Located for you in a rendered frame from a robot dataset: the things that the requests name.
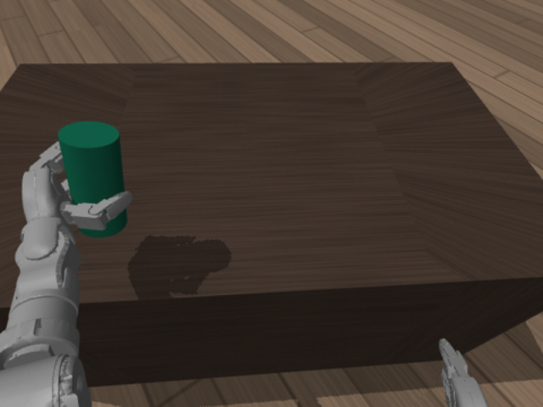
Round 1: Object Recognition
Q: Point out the left robot arm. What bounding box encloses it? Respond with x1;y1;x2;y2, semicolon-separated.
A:
0;217;92;407

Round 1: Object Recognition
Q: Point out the right robot hand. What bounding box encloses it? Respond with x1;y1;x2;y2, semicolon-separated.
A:
439;338;489;407

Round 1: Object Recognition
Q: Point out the left robot hand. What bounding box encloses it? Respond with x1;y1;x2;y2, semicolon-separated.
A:
22;142;132;231

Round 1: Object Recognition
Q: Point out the can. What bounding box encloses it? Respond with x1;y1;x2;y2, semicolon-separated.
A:
58;121;127;237

